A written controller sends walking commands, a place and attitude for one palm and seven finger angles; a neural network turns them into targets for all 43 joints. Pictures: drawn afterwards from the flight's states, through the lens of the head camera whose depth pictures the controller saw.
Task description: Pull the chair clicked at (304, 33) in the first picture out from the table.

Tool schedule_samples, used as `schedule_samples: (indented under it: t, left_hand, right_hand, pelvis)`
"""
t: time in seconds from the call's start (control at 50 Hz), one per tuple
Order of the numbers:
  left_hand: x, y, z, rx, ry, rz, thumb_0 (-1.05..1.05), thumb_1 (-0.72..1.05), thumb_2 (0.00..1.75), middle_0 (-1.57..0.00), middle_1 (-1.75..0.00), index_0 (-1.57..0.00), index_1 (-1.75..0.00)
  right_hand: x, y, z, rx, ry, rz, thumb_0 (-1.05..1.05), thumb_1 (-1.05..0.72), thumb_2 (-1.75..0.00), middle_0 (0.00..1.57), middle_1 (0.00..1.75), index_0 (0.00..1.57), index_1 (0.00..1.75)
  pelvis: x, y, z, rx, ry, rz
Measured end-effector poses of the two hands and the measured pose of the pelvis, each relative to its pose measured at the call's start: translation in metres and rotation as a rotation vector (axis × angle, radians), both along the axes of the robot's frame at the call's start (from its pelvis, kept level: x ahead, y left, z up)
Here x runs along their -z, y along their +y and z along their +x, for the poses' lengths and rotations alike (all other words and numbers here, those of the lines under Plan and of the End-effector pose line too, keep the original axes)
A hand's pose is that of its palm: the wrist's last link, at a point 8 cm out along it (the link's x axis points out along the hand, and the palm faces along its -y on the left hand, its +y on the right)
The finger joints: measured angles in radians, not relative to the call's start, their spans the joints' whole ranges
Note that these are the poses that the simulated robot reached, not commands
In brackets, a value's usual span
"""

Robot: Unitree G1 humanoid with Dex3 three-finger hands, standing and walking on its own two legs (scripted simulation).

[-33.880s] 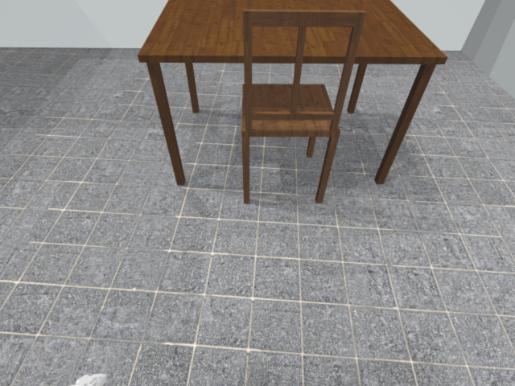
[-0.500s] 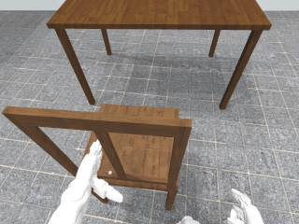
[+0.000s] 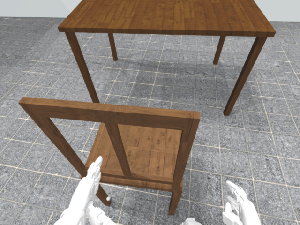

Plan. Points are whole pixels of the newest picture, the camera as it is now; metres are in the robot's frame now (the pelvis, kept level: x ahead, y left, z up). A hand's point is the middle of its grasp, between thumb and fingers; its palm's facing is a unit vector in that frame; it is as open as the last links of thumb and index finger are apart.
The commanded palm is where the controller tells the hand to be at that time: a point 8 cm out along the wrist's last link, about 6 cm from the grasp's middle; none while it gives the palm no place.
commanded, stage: draw the fingers out of the gap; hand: left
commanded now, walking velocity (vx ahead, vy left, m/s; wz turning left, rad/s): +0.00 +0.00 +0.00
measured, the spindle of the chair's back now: (120, 153) +0.33 +0.10 -0.02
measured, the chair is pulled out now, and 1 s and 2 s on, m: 0.63 0.63 0.63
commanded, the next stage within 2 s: draw the hand back to the body in 0.10 s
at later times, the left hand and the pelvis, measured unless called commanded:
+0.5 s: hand (90, 196) +0.19 +0.14 +0.06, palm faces -0.02 -1.00 -0.07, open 17.5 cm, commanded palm +0.14 +0.21 +0.05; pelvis +0.00 +0.00 -0.03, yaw +0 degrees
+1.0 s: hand (40, 189) +0.18 +0.22 +0.12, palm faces +0.30 -0.88 -0.38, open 15.2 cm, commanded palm +0.15 +0.26 +0.15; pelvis +0.01 +0.01 +0.02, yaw +0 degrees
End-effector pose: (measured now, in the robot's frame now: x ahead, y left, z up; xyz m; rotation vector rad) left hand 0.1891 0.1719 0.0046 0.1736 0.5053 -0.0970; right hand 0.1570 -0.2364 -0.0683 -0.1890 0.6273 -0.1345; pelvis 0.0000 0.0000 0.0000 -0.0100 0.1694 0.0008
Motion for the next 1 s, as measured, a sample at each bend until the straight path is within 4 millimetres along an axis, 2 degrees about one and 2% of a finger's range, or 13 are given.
schedule_samples:
  t: [0.08, 0.26, 0.36, 0.46, 0.54, 0.64, 0.74, 0.76, 0.84, 1.0]
  left_hand:
    - [0.001, -0.001, -0.012, -0.003, 0.016, -0.003, -0.01, -0.54, 0.21, 0.00, 0.00, 0.00, 0.00]
    - [0.001, 0.009, -0.039, -0.058, 0.030, -0.011, -0.01, -0.54, 0.21, 0.00, 0.00, 0.00, 0.00]
    - [-0.026, 0.011, -0.034, -0.123, -0.205, -0.122, -0.01, -0.54, 0.21, 0.00, 0.00, 0.00, 0.00]
    - [-0.055, 0.020, -0.024, -0.100, -0.467, -0.119, -0.01, -0.54, 0.21, 0.00, 0.00, 0.00, 0.00]
    - [-0.058, 0.024, -0.022, -0.026, -0.481, -0.093, -0.01, -0.54, 0.20, 0.00, 0.00, 0.00, 0.00]
    - [-0.063, 0.036, -0.027, -0.019, -0.376, -0.079, -0.01, -0.55, 0.20, 0.00, 0.00, 0.00, 0.00]
    - [-0.095, 0.056, -0.029, -0.085, -0.469, -0.045, -0.01, -0.51, 0.22, -0.01, -0.01, -0.01, -0.01]
    - [-0.101, 0.060, -0.029, -0.101, -0.480, 0.006, -0.01, -0.50, 0.23, -0.01, -0.01, -0.01, -0.01]
    - [-0.115, 0.072, -0.034, -0.218, -0.453, 0.164, -0.01, -0.41, 0.27, -0.02, -0.03, -0.02, -0.03]
    - [-0.132, 0.089, -0.042, -0.331, -0.436, 0.283, -0.01, -0.16, 0.39, -0.06, -0.08, -0.06, -0.08]
  right_hand:
    - [-0.001, 0.002, 0.000, 0.014, -0.010, 0.004, 0.02, -0.90, -0.90, 0.21, 0.30, 0.20, 0.30]
    - [-0.001, 0.007, 0.007, 0.016, -0.034, -0.001, 0.02, -0.90, -0.90, 0.20, 0.30, 0.20, 0.30]
    - [0.005, 0.012, 0.012, -0.011, -0.058, -0.002, 0.02, -0.90, -0.90, 0.20, 0.30, 0.20, 0.30]
    - [0.017, 0.017, 0.015, -0.033, -0.048, 0.025, 0.02, -0.90, -0.90, 0.20, 0.30, 0.20, 0.30]
    - [0.025, 0.018, 0.015, -0.022, -0.032, 0.056, 0.02, -0.90, -0.90, 0.20, 0.30, 0.20, 0.30]
    - [0.018, 0.017, 0.016, 0.018, -0.042, 0.070, 0.02, -0.90, -0.90, 0.21, 0.30, 0.20, 0.30]
    - [0.006, 0.014, 0.019, 0.022, -0.067, 0.053, 0.02, -0.90, -0.90, 0.20, 0.30, 0.20, 0.30]
    - [0.004, 0.014, 0.020, 0.018, -0.064, 0.043, 0.02, -0.90, -0.90, 0.20, 0.30, 0.20, 0.30]
    - [-0.006, 0.013, 0.022, 0.017, -0.047, 0.025, 0.02, -0.90, -0.90, 0.20, 0.30, 0.20, 0.30]
    - [-0.016, 0.019, 0.023, -0.002, -0.018, 0.014, 0.02, -0.90, -0.90, 0.20, 0.30, 0.20, 0.30]
  pelvis:
    - [0.001, 0.002, 0.001, 0.005, 0.003, 0.000]
    - [0.007, 0.005, 0.003, 0.001, 0.015, -0.008]
    - [0.014, 0.006, 0.002, -0.005, 0.031, -0.013]
    - [0.022, 0.004, -0.001, -0.006, 0.047, -0.013]
    - [0.026, 0.004, -0.003, 0.002, 0.043, -0.013]
    - [0.019, 0.004, 0.000, 0.002, 0.022, -0.016]
    - [0.009, 0.004, 0.004, -0.010, 0.000, -0.024]
    - [0.007, 0.004, 0.005, -0.009, -0.010, -0.023]
    - [-0.004, 0.006, 0.009, -0.009, -0.057, -0.023]
    - [-0.021, 0.008, 0.015, -0.002, -0.142, -0.017]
